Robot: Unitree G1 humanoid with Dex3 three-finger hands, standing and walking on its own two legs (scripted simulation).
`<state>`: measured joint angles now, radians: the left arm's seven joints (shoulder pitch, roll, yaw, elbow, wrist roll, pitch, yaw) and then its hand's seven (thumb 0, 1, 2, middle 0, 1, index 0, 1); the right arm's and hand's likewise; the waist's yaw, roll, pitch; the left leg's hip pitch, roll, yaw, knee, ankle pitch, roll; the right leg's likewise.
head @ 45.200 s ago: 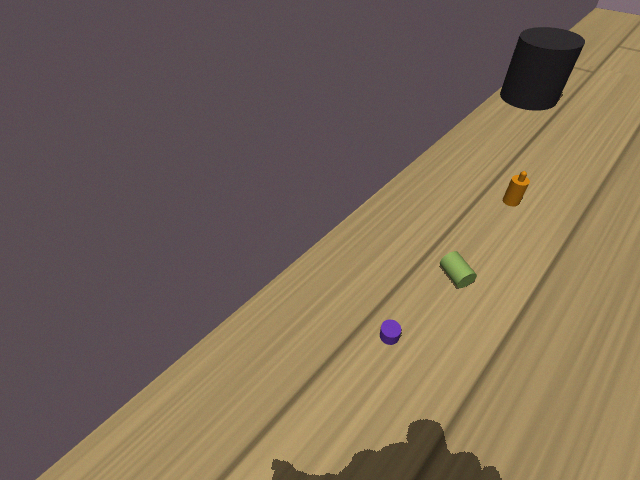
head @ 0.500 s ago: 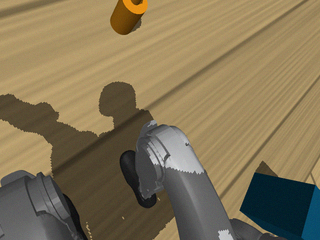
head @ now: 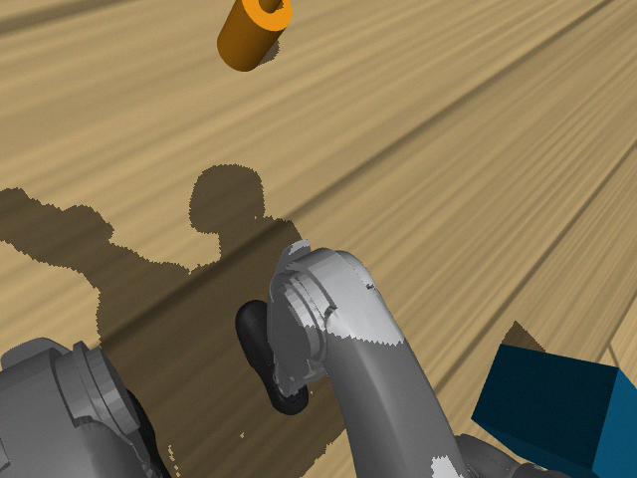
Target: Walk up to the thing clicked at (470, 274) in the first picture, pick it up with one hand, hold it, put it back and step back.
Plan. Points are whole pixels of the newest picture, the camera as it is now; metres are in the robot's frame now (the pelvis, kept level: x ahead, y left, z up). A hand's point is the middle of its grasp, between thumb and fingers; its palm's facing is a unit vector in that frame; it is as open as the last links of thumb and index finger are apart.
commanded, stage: open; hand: left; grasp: from above
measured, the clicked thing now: out of the picture +0.43 +0.37 -0.28
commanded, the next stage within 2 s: withdraw in 1.36 s
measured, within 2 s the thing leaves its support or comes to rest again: rests again in 2.00 s
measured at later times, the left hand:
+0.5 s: hand out of the picture +0.42 +0.36 -0.26, palm faces +0.11 -0.47 -0.88, open 11.7 cm
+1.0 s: hand out of the picture +0.42 +0.36 -0.26, palm faces +0.11 -0.45 -0.88, open 11.8 cm
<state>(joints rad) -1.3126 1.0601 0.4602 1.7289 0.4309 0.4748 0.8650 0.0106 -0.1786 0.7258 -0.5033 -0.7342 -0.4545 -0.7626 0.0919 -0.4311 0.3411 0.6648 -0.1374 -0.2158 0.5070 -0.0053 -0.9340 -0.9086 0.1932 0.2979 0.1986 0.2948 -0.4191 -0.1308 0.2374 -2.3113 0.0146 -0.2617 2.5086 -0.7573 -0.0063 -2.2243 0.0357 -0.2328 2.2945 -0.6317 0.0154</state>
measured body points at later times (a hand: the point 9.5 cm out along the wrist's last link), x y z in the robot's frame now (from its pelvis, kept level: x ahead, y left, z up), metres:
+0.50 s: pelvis +0.00 +0.00 +0.00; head +0.31 +0.12 +0.30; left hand +0.41 +0.38 -0.21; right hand +0.03 -0.25 -0.04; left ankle +0.05 +0.12 -0.29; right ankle +0.12 -0.11 -0.29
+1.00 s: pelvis +0.00 +0.00 +0.00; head +0.32 +0.12 +0.30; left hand +0.41 +0.38 -0.21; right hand +0.03 -0.26 -0.04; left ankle +0.05 +0.12 -0.29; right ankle +0.12 -0.11 -0.29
